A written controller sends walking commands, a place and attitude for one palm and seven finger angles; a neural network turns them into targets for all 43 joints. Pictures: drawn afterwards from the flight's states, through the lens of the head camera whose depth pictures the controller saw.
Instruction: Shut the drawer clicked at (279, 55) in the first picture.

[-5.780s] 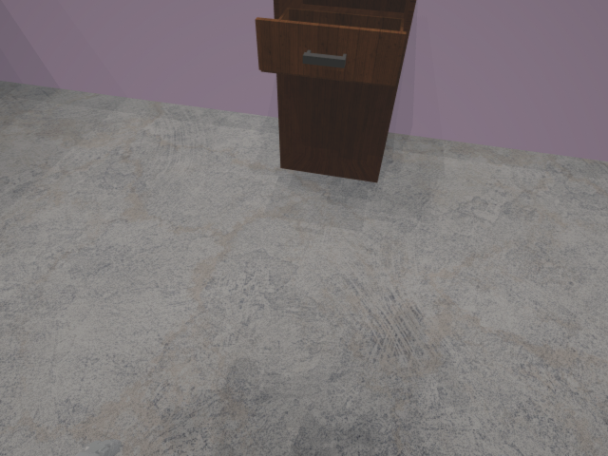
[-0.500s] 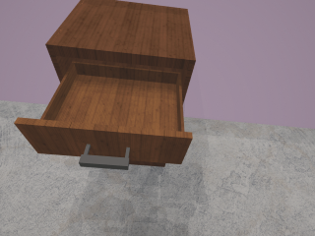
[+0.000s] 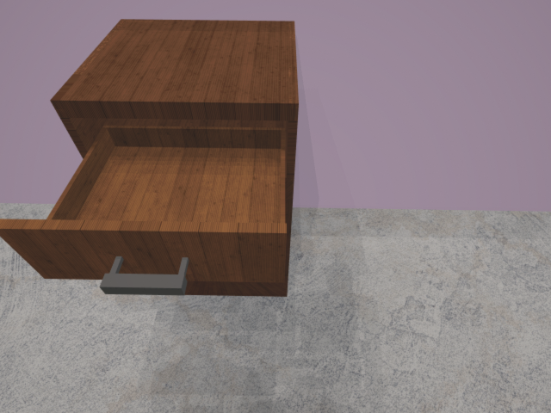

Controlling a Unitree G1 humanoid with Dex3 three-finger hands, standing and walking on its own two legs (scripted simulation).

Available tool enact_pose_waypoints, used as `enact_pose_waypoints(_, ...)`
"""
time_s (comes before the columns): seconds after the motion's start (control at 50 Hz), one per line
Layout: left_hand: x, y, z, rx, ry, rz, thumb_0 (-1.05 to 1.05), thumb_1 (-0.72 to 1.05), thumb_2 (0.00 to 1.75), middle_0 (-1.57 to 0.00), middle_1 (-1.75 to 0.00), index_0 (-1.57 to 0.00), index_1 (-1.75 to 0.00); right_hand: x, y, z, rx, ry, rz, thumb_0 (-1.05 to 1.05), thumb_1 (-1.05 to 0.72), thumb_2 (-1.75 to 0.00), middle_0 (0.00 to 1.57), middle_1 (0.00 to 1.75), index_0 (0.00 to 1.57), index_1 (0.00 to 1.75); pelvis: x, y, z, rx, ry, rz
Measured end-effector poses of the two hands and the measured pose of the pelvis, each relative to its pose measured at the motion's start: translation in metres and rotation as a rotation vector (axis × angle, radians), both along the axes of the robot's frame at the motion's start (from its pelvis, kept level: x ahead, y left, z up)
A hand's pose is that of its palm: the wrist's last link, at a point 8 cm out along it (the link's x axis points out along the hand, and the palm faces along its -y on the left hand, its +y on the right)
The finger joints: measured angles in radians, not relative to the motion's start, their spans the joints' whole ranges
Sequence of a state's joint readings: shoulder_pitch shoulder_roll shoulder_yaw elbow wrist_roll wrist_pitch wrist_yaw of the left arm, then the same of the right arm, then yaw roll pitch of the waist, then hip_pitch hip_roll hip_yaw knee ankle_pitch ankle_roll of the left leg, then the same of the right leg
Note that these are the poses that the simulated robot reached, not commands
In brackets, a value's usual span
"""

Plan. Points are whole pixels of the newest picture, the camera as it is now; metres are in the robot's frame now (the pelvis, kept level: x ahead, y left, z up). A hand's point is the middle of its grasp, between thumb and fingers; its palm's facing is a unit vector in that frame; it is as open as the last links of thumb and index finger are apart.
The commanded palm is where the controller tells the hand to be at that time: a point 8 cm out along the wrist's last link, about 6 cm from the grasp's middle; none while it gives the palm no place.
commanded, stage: come to a stop and stand still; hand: left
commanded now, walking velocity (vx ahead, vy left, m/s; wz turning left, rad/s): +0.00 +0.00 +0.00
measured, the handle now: (148, 273) +0.34 +0.23 -0.03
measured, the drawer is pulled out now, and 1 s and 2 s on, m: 0.30 0.30 0.30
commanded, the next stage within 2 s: look again from close up in 0.48 s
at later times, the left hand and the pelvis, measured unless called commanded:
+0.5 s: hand out of the picture +0.00 +0.16 -0.18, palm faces +0.06 -0.98 -0.18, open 7.4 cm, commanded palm none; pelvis +0.03 +0.00 +0.00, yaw +0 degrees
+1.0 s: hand out of the picture +0.03 +0.24 -0.18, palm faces -0.02 -0.97 -0.22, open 7.4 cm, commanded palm none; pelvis +0.01 +0.06 -0.01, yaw -1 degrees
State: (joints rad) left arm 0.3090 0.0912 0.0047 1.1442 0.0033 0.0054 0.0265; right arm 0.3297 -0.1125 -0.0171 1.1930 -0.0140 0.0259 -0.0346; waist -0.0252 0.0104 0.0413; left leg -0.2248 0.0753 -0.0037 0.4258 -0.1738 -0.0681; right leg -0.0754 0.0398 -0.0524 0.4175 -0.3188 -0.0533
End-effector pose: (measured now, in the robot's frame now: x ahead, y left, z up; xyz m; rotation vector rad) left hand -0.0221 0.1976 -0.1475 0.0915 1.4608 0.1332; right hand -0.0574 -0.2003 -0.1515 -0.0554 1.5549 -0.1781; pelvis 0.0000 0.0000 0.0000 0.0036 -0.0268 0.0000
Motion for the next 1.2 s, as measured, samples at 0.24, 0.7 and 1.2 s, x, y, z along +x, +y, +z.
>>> enact_pose_waypoints(0.24, 0.005, -0.005, 0.000, 0.011, 0.011, 0.031, 0.01, 0.91, 0.90, -0.20, -0.30, -0.20, -0.30, 0.051, -0.008, -0.003, -0.017, -0.084, 0.040, 0.01, -0.91, -0.90, 0.20, 0.30, 0.20, 0.30, 0.014, -0.005, -0.001, 0.007, 0.003, 0.002)
enact_pose_waypoints(0.7, 0.029, 0.036, 0.000, 0.054, -0.053, -0.043, 0.00, 0.91, 0.90, -0.20, -0.30, -0.20, -0.30, 0.112, -0.011, 0.006, -0.076, -0.259, 0.072, 0.01, -0.92, -0.90, 0.20, 0.30, 0.20, 0.30, 0.023, 0.021, -0.005, -0.009, 0.018, -0.023)
enact_pose_waypoints(1.2, 0.023, 0.098, 0.006, 0.088, -0.055, -0.071, 0.01, 0.91, 0.90, -0.20, -0.30, -0.19, -0.30, 0.073, 0.032, 0.007, -0.051, -0.201, 0.088, 0.01, -0.92, -0.90, 0.20, 0.30, 0.20, 0.30, 0.007, 0.059, -0.002, 0.008, 0.028, -0.022)
